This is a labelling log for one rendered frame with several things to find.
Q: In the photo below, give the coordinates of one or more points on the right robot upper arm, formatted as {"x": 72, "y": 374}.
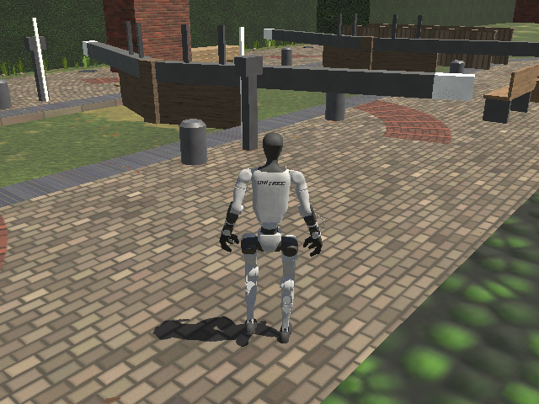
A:
{"x": 301, "y": 192}

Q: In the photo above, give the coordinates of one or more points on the left robot upper arm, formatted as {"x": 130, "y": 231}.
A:
{"x": 240, "y": 190}

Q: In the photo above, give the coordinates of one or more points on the left robot shin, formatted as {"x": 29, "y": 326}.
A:
{"x": 250, "y": 295}

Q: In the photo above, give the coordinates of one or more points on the robot left forearm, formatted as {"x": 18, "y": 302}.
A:
{"x": 229, "y": 222}

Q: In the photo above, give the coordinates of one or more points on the right robot foot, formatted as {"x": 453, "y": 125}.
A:
{"x": 284, "y": 336}

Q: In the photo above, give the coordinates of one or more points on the right robot hand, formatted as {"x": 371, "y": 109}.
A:
{"x": 315, "y": 243}

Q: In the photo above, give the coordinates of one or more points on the robot right forearm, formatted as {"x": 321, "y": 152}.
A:
{"x": 312, "y": 224}

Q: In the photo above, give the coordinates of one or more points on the left robot hand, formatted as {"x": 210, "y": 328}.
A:
{"x": 224, "y": 239}

